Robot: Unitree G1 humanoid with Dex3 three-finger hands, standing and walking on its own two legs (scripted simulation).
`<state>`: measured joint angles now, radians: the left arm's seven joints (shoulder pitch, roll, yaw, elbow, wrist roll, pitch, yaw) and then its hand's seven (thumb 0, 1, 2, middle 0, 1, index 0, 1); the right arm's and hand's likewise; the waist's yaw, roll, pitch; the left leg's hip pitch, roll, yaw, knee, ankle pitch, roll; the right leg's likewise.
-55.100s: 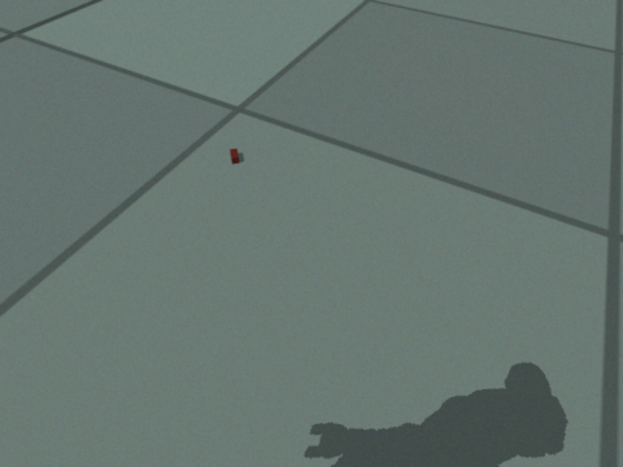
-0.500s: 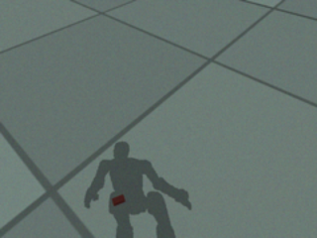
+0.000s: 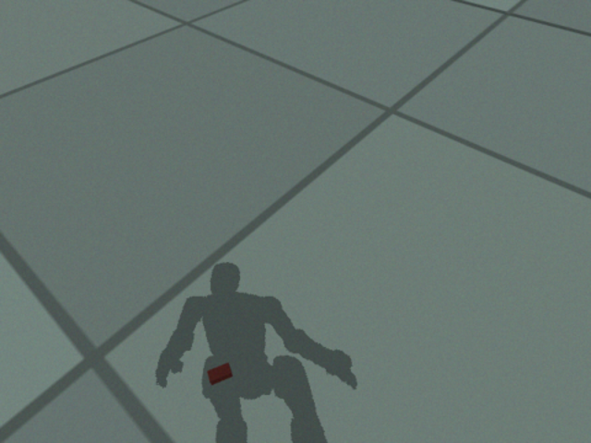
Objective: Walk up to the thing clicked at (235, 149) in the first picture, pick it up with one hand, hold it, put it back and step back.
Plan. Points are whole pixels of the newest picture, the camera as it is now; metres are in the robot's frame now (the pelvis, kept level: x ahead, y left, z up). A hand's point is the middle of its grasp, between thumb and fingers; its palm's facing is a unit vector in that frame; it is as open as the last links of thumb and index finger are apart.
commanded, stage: stand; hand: left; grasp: from above
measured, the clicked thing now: (220, 373) +0.44 +0.26 -0.77
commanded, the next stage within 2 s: step back in 0.04 s
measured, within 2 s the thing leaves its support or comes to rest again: neither
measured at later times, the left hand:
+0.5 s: hand out of the picture +0.08 +0.32 -0.18, palm faces -0.03 -0.94 -0.35, open 7.4 cm
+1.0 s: hand out of the picture -0.09 +0.30 -0.15, palm faces -0.08 -0.91 -0.41, open 7.4 cm
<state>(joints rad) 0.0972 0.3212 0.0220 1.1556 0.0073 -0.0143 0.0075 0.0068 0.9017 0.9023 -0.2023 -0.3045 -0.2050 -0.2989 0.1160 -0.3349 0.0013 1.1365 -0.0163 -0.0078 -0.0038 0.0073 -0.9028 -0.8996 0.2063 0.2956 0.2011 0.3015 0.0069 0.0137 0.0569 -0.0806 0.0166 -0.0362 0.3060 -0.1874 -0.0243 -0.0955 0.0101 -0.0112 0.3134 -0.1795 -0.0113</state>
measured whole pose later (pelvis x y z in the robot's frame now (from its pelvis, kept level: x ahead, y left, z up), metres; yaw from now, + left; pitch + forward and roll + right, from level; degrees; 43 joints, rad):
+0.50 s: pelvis -0.08 +0.06 -0.02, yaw -1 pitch -1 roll -2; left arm 0.01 0.40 0.07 0.91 0.00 0.07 0.04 0.01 0.90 0.90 -0.20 -0.30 -0.20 -0.30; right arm 0.15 -0.34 -0.04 0.96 -0.04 0.04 0.00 0.01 -0.90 -0.90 0.21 0.30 0.20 0.30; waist -0.02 -0.06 0.21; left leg -0.26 -0.03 -0.02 0.58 -0.29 0.05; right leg -0.47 0.13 0.17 1.08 -0.53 -0.02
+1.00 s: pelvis -0.20 +0.04 -0.02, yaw -7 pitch -3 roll +2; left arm 0.19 0.35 0.08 0.85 0.03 0.05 0.00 0.01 0.90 0.90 -0.20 -0.30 -0.21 -0.30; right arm 0.13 -0.39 -0.05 0.89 0.00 0.05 -0.01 0.01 -0.90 -0.90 0.21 0.30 0.20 0.30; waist 0.02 0.00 0.15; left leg -0.47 -0.12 -0.10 1.08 -0.47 0.00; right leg -0.25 0.02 0.06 0.60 -0.29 -0.04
